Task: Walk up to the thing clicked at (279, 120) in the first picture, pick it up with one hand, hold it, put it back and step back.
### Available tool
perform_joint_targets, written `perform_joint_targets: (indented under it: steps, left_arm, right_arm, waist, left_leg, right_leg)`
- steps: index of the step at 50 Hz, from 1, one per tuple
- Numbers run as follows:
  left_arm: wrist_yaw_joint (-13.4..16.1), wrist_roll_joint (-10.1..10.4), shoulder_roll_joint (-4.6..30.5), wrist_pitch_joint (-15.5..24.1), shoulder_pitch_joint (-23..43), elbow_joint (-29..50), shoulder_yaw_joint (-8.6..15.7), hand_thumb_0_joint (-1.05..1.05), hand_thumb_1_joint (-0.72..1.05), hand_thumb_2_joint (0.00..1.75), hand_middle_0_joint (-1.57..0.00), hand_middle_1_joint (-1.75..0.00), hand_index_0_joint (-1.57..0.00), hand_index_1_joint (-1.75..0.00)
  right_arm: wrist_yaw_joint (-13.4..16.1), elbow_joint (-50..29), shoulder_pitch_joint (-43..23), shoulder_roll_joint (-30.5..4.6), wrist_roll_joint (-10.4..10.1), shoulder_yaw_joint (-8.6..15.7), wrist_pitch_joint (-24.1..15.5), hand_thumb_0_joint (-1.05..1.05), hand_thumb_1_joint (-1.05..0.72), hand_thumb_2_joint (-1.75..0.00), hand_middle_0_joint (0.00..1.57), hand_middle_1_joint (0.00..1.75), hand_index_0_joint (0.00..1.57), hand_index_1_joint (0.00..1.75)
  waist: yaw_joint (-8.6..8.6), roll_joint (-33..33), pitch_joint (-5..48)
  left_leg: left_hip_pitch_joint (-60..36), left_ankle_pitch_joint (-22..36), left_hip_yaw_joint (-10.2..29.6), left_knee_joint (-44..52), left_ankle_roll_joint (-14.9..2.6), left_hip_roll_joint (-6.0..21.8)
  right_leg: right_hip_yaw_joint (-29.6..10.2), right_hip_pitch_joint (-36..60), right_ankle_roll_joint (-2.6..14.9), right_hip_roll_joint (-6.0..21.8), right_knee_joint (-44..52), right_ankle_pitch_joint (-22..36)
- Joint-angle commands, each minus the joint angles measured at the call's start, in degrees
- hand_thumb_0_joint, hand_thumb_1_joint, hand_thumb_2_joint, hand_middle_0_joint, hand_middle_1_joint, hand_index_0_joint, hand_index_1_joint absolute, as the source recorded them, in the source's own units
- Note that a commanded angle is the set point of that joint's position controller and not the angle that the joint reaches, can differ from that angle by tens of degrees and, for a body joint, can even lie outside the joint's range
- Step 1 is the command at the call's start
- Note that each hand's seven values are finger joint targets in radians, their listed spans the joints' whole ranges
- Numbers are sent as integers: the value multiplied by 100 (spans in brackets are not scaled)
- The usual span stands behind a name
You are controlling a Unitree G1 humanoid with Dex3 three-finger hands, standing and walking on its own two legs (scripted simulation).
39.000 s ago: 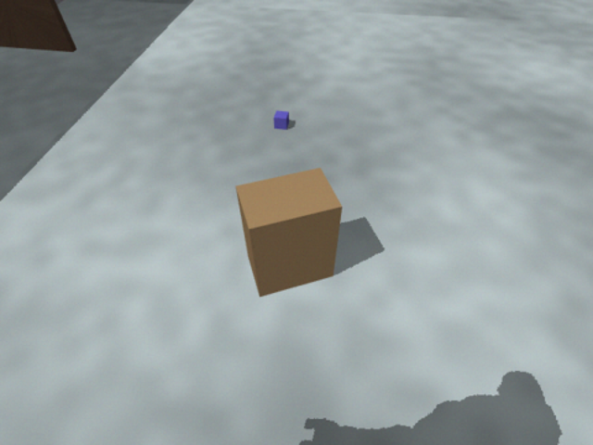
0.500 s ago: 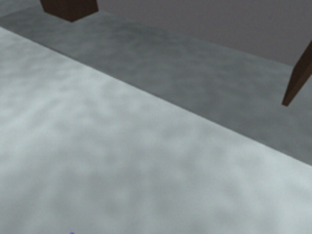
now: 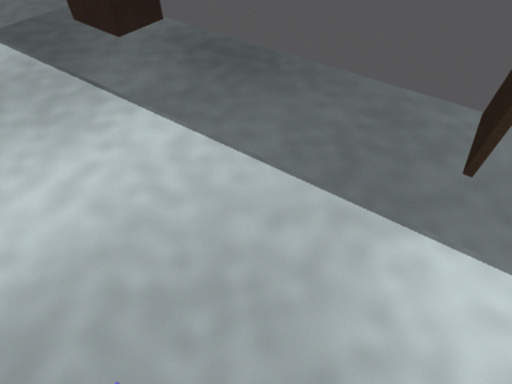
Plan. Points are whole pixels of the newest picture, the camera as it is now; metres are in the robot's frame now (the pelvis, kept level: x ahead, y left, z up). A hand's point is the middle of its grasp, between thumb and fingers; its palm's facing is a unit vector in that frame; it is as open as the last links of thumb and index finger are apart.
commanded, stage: stand
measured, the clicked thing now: out of the picture +0.21 +0.45 -0.75
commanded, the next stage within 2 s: walk up in 0.44 s
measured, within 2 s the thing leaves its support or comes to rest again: neither
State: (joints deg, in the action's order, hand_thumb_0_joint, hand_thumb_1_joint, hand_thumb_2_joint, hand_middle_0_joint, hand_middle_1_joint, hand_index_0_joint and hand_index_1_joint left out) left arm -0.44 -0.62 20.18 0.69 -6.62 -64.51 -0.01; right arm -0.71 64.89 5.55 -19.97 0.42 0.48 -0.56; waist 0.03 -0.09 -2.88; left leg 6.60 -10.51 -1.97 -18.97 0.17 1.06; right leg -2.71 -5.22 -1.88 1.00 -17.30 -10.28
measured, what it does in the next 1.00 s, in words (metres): walks ahead: right foot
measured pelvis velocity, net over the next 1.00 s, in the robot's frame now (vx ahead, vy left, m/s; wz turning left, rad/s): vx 0.15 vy -0.08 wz -0.01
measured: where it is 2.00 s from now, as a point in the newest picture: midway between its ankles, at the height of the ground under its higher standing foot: (279, 263)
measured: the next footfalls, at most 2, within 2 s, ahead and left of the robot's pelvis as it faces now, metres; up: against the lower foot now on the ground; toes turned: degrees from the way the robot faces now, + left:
right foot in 0.76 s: +0.16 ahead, -0.20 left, +0.00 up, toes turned -8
left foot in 1.18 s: +0.42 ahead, +0.08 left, +0.00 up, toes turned +7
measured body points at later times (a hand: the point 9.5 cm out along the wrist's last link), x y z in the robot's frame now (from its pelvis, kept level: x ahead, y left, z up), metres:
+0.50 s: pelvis +0.00 +0.00 +0.00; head +0.01 +0.00 +0.45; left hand +0.07 +0.31 -0.13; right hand +0.08 -0.30 -0.13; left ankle +0.00 +0.12 -0.75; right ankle -0.01 -0.14 -0.74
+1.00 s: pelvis +0.15 -0.08 -0.01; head +0.14 -0.10 +0.44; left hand +0.17 +0.25 -0.11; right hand +0.24 -0.41 -0.13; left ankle +0.25 +0.06 -0.69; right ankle +0.12 -0.19 -0.75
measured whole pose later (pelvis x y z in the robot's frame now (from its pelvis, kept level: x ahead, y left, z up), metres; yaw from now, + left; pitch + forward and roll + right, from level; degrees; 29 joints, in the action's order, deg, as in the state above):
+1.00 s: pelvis +0.15 -0.08 -0.01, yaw +0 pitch -3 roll -2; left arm -3.4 -1.2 23.0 4.7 -18.8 -57.6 3.8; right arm -6.5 56.6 11.8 -25.0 0.8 5.1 -1.5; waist -2.3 -4.2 -0.4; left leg 31.8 -11.7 3.7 -53.5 1.3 2.8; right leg 7.6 -3.7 1.4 0.3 -20.4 -14.2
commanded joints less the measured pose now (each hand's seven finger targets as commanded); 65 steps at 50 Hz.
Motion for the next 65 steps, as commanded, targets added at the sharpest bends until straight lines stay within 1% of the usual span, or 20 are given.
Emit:
perform_joint_targets:
  steps: [1, 21, 22, 23, 25, 27, 32, 36, 37, 38, 39, 40, 44, 55, 57, 59, 61, 62, 63, 65]
  left_arm:
    - [102, 7, 1201, 108, 157, 307, 215, 0, 90, 90, -20, -30, -20, -30]
    - [108, -6, 1257, 101, 121, 351, 235, 0, 90, 90, -20, -30, -20, -30]
    - [-103, -121, 1819, 178, 24, 748, 597, 0, 90, 90, -20, -30, -20, -30]
    - [-182, -161, 1720, 165, 396, 830, 592, 0, 90, 90, -20, -30, -20, -30]
    - [-280, -208, 1500, 172, 982, 1183, 574, 0, 90, 90, -20, -30, -20, -30]
    - [-366, -149, 1569, 260, 882, 1180, 580, 0, 90, 90, -20, -30, -20, -30]
    - [-574, -111, 1586, 232, 90, 1099, 684, 0, 90, 90, -20, -30, -20, -30]
    - [-444, -75, 1746, 266, -1711, 510, 866, 0, 90, 90, -20, -30, -20, -30]
    - [-338, -134, 2121, 323, -2466, 346, 1003, 0, 90, 90, -20, -30, -20, -30]
    - [-227, -225, 2469, 380, -2666, 535, 1077, 0, 90, 90, -20, -30, -20, -30]
    - [-191, -173, 2626, 429, -1644, 957, 945, 0, 90, 90, -20, -30, -20, -30]
    - [-192, -63, 2698, 471, -628, 1260, 905, 0, 90, 90, -20, -30, -20, -30]
    - [-157, -2, 2053, 576, -169, 1356, 770, 0, 90, 90, -20, -30, -20, -30]
    - [-192, -62, 2132, 595, -708, 1374, 853, 0, 90, 90, -20, -30, -20, -30]
    - [-183, -42, 2132, 557, -668, 1375, 820, 0, 90, 90, -20, -30, -20, -30]
    - [-163, 7, 1790, 482, -888, 1441, 665, 0, 90, 90, -20, -30, -20, -30]
    - [-129, 158, 1467, 487, -1028, 1648, 562, 0, 90, 90, -20, -30, -20, -30]
    - [-97, 77, 1851, 518, -490, 1680, 542, 0, 90, 90, -20, -30, -20, -30]
    - [-129, 143, 1804, 526, -509, 1633, 502, 0, 90, 90, -20, -30, -20, -30]
    - [-210, 199, 1686, 505, -871, 1425, 516, 0, 90, 90, -20, -30, -20, -30]
  right_arm:
    - [90, -376, -270, -1274, 2, 232, -126, 0, -90, -90, 20, 30, 20, 30]
    - [99, -406, -199, -1234, 0, 235, -122, 0, -90, -90, 20, 30, 20, 30]
    - [-66, -716, 278, -1880, 105, 683, -247, 0, -90, -90, 20, 30, 20, 30]
    - [-131, -578, 515, -2028, 155, 779, -268, 0, -90, -90, 20, 30, 20, 30]
    - [-157, -704, 831, -2171, 164, 951, -323, 0, -90, -90, 20, 30, 20, 30]
    - [-150, -831, 711, -1998, 125, 894, -410, 0, -90, -90, 20, 30, 20, 30]
    - [-252, -1257, -46, -2013, 189, 906, -400, 0, -90, -90, 20, 30, 20, 30]
    - [-233, -1399, -634, -1687, 285, 813, -286, 0, -90, -90, 20, 30, 20, 30]
    - [-231, -1450, -493, -1207, 319, 634, -263, 0, -90, -90, 20, 30, 20, 30]
    - [-265, -1585, -445, -864, 205, 454, -263, 0, -90, -90, 20, 30, 20, 30]
    - [-251, -1647, -255, -1295, 74, 581, -270, 0, -90, -90, 20, 30, 20, 30]
    - [-234, -1402, 7, -1741, 68, 696, -272, 0, -90, -90, 20, 30, 20, 30]
    - [-404, -962, 790, -1793, 1, 748, -206, 0, -90, -90, 20, 30, 20, 30]
    - [-627, -1694, -293, -1439, 95, 697, -241, 0, -90, -90, 20, 30, 20, 30]
    - [-573, -1620, 23, -1472, 101, 750, -276, 0, -90, -90, 20, 30, 20, 30]
    - [-413, -1228, 1451, -1809, 208, 918, -360, 0, -90, -90, 20, 30, 20, 30]
    - [-269, -1366, 2106, -2712, 109, 1170, -445, 0, -90, -90, 20, 30, 20, 30]
    - [-250, -1408, 1885, -2600, -54, 1180, -438, 0, -90, -90, 20, 30, 20, 30]
    - [-196, -1501, 1471, -2309, -53, 1016, -435, 0, -90, -90, 20, 30, 20, 30]
    - [-161, -1660, 1004, -1954, -65, 827, -476, 0, -90, -90, 20, 30, 20, 30]
  waist:
    - [0, -32, 488]
    - [26, 9, 466]
    - [123, -98, 1131]
    - [313, -469, 635]
    - [610, -989, -350]
    - [391, -297, -341]
    - [-66, -1175, 23]
    - [-1037, 9, 363]
    - [-1374, 1629, 469]
    - [-1478, 2371, 127]
    - [-841, 1416, -90]
    - [-317, 805, -445]
    - [114, 849, -429]
    - [-251, 357, -303]
    - [-85, 193, -177]
    - [537, -706, 725]
    - [798, -1931, 1325]
    - [792, -817, 1161]
    - [517, -363, 776]
    - [173, -662, 256]
  left_leg:
    - [-296, 902, 585, 295, -157, 703]
    - [-323, 954, 560, 290, -161, 673]
    - [-572, -2485, 737, -42, -546, 639]
    - [-683, -3671, 1189, 404, -746, 963]
    - [-961, -3726, 2622, 1353, -1410, 2303]
    - [-641, -3277, 2447, 1407, -1404, 2174]
    - [344, -2683, 899, 1156, -1011, 1449]
    - [2760, -3395, -66, -1070, -680, 711]
    - [3709, -3448, -578, -3276, -542, 16]
    - [4432, -2813, 466, -5210, -333, -593]
    - [4144, -1953, 1184, -5363, -232, -292]
    - [3824, -1440, 1379, -5277, -214, 158]
    - [2624, -264, 943, -4209, 17, 410]
    - [1768, 406, 0, -1550, -92, 654]
    - [1370, 104, -266, -1368, -176, 431]
    - [-768, -451, -352, -926, -523, 15]
    - [-2415, -1828, 4321, 501, -1736, 2326]
    - [-1901, -1523, 3961, 504, -1770, 2371]
    - [-1378, -1029, 2696, 307, -1510, 2086]
    - [-266, -593, 1533, 415, -1208, 1706]
  right_leg:
    - [-363, -96, 250, 619, 198, 915]
    - [-353, -104, 252, 626, 180, 1023]
    - [-244, -410, 455, 260, -550, -2000]
    - [-4, -1610, 452, 142, -1172, -2605]
    - [169, -3683, 280, 204, -2937, -1860]
    - [-281, -3517, 293, 513, -3211, -1490]
    - [342, -1704, 144, 484, -2110, -953]
    - [886, 1478, 245, 122, -1509, -463]
    - [225, 2066, 361, 439, -799, -1979]
    - [-2173, 1413, 520, 1579, 345, -4115]
    - [-4065, 413, 1037, 2543, 1766, -5210]
    - [-3788, -268, 1106, 2564, 1806, -5072]
    - [-1049, -997, 989, 1554, 1358, -2834]
    - [250, -272, 1160, 1466, 899, -1303]
    - [416, -79, 1166, 1443, 167, -83]
    - [1011, -702, 874, 830, -2607, 1571]
    - [449, -3580, 449, -565, -5295, -1925]
    - [-324, -3553, 523, -43, -5557, -1769]
    - [-459, -3472, 535, 197, -5488, -1230]
    - [-264, -3002, 463, 504, -4709, -892]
